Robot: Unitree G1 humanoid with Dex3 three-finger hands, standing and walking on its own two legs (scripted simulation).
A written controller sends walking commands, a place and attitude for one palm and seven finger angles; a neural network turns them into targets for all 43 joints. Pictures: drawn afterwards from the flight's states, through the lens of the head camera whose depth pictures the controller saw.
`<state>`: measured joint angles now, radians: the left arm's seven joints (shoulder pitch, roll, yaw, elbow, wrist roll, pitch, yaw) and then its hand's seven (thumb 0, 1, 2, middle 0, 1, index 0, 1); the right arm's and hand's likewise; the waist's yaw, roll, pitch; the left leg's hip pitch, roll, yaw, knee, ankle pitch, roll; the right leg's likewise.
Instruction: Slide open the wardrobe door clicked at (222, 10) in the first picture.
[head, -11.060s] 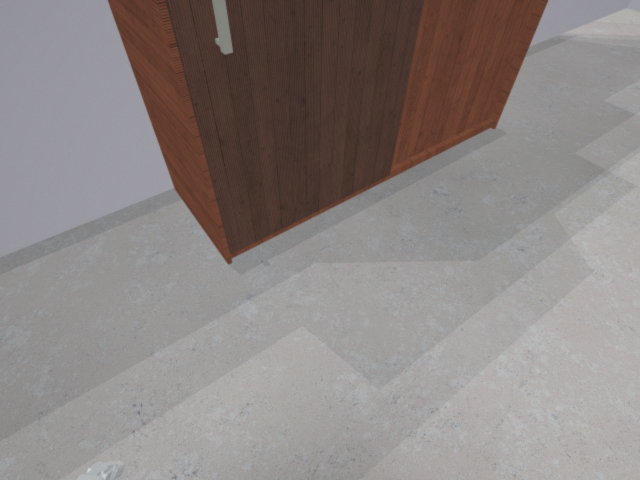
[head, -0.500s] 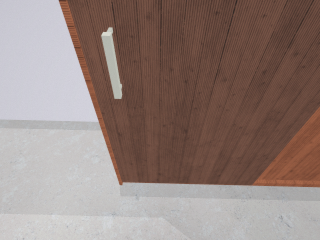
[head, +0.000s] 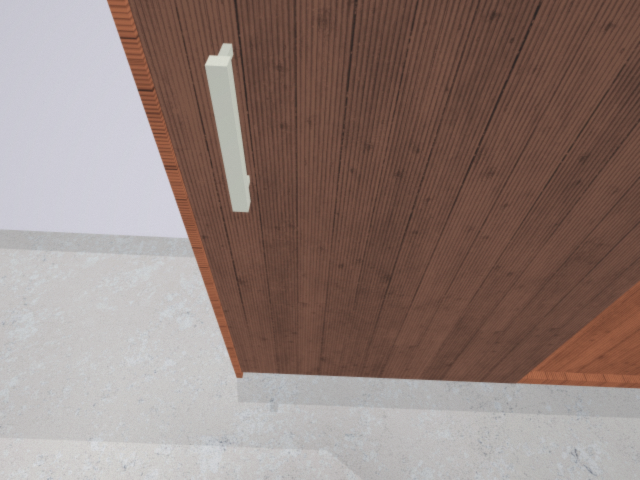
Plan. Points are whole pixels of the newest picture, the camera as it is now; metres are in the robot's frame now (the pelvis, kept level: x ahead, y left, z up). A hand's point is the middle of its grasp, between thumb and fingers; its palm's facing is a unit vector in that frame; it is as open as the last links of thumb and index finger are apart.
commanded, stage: come to a stop and stand still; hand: left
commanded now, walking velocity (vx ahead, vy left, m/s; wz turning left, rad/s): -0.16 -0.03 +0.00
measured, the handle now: (234, 136) +0.48 +0.15 +0.18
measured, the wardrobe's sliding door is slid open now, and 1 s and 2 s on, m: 0.00 0.00 0.00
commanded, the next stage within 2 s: none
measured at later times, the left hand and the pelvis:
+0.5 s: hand out of the picture +0.06 +0.17 -0.15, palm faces +0.02 -0.98 -0.22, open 7.3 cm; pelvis +0.01 -0.01 +0.02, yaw -1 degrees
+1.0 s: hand out of the picture -0.04 +0.16 -0.15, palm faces +0.02 -0.98 -0.20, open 7.3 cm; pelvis -0.02 -0.02 +0.03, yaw -1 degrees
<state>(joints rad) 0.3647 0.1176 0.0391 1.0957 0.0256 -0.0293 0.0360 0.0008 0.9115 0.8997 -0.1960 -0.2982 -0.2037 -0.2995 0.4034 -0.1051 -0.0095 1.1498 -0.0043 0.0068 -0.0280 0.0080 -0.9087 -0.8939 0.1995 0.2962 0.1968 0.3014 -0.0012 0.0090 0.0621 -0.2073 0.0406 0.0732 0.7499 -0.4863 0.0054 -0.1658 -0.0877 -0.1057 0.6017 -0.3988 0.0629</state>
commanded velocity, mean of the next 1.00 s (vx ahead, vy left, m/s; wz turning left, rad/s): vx -0.02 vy -0.01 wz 0.00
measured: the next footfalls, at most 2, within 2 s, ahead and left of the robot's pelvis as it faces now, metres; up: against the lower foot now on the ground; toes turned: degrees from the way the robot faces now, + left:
right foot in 0.24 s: +0.05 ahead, -0.12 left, +0.00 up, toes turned -6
